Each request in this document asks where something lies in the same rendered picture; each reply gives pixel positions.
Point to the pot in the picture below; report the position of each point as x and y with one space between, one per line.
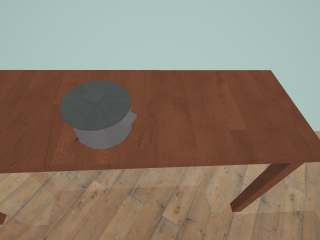
108 137

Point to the table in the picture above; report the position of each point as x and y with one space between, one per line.
185 118

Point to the knob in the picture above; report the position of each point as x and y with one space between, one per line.
94 96

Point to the lid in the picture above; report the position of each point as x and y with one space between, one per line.
84 116

